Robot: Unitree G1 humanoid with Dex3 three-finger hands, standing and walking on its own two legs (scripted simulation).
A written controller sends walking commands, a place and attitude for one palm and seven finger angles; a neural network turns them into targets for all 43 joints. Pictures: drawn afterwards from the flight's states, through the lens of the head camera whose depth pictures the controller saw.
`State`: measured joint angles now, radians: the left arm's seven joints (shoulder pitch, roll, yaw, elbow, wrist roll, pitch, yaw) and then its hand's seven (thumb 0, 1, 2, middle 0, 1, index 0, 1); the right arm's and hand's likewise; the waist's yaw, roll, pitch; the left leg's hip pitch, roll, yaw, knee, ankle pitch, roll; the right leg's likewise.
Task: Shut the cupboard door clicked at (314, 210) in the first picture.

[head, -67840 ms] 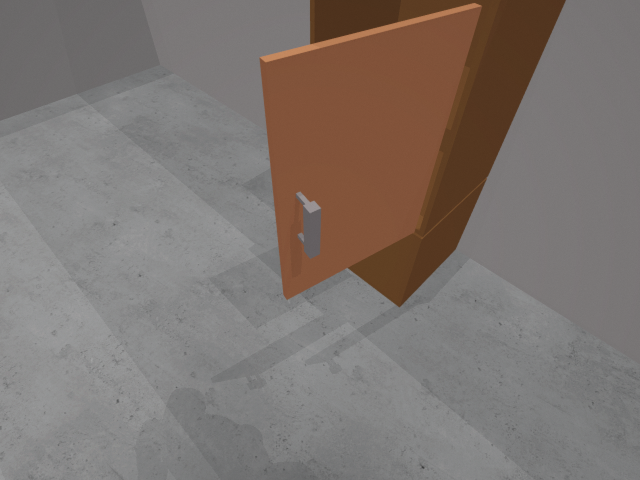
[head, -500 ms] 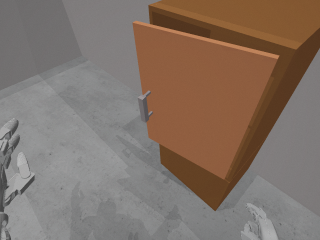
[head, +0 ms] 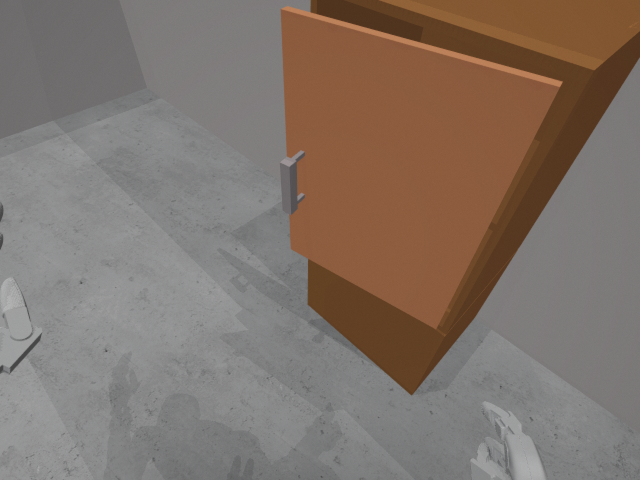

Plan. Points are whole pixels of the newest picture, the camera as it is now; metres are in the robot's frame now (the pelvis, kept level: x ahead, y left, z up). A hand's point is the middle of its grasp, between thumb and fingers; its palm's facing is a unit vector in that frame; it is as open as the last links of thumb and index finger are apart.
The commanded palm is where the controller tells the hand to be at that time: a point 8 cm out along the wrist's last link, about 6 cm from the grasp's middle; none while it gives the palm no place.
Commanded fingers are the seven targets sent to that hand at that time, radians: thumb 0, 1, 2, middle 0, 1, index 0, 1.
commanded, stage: step back with the hand held close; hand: left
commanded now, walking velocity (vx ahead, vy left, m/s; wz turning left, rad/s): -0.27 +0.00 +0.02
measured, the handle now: (295, 182) +0.69 +0.10 -0.06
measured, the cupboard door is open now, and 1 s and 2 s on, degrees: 10 10 10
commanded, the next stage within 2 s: stop stepping back and stand still in 0.62 s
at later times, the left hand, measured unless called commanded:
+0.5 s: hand out of the picture +0.13 +0.28 +0.20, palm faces +0.50 -0.74 -0.45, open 7.4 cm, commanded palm +0.07 +0.30 +0.19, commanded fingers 0.00 0.90 0.90 -0.20 -0.30 -0.20 -0.30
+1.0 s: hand out of the picture +0.08 +0.28 +0.18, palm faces +0.55 -0.78 -0.29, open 7.4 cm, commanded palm +0.02 +0.30 +0.19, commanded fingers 0.00 0.90 0.90 -0.20 -0.30 -0.20 -0.30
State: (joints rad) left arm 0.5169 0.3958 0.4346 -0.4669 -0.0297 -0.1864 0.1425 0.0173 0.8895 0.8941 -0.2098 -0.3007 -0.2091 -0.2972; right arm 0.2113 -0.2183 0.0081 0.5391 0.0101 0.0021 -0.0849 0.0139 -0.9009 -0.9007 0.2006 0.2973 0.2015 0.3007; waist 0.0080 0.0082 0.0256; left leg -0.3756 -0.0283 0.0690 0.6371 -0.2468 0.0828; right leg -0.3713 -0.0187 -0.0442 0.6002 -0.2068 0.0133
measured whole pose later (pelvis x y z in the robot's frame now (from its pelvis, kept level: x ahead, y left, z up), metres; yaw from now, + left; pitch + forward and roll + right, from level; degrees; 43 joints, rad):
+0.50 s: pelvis -0.06 +0.00 +0.01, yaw +1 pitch +3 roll -5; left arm 0.57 0.45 0.51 -0.55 -0.05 -0.25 0.18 0.02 0.89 0.89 -0.21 -0.30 -0.21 -0.30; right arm 0.24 -0.16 -0.01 0.64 -0.01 -0.07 -0.06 0.02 -0.90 -0.90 0.20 0.30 0.20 0.30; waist -0.01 0.02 -0.04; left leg -0.50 0.05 0.01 0.53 -0.10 0.06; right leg -0.31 0.07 -0.02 0.86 -0.47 0.02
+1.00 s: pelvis -0.12 +0.00 -0.01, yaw +0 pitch -2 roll -3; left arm 0.41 0.39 0.42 -0.30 -0.04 -0.20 0.17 0.01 0.89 0.89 -0.21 -0.30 -0.21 -0.30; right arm 0.37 -0.30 -0.05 0.72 0.02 -0.03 -0.12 0.01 -0.90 -0.90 0.20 0.30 0.20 0.30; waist -0.02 0.01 -0.16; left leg -0.42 0.00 0.00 0.75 -0.32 0.03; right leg -0.02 0.00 -0.03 0.58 -0.51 0.03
